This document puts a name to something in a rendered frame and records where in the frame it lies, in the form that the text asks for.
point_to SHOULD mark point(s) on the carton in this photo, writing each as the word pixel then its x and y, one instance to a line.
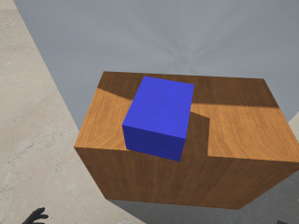
pixel 158 118

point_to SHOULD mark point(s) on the pedestal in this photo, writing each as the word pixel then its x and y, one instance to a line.
pixel 238 144

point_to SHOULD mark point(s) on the robot left hand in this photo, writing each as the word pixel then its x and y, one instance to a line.
pixel 37 214

